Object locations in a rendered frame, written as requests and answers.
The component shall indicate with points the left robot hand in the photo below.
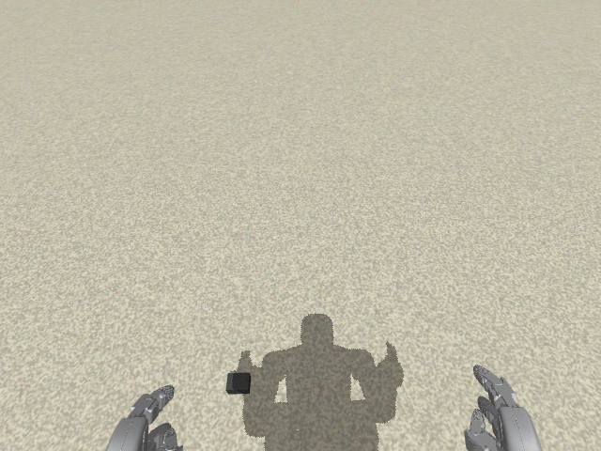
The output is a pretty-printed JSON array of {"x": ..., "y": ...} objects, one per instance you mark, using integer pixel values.
[{"x": 131, "y": 433}]

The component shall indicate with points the small box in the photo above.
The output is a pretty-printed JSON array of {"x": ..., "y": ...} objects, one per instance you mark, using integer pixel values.
[{"x": 238, "y": 383}]

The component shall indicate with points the right robot hand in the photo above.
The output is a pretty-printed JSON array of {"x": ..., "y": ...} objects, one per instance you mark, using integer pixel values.
[{"x": 512, "y": 425}]

